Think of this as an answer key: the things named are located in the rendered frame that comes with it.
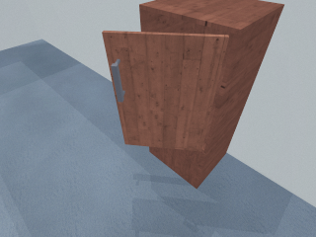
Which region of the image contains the cupboard door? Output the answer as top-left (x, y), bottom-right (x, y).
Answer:
top-left (102, 31), bottom-right (229, 152)

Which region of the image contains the handle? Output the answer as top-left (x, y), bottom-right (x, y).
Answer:
top-left (111, 59), bottom-right (125, 103)

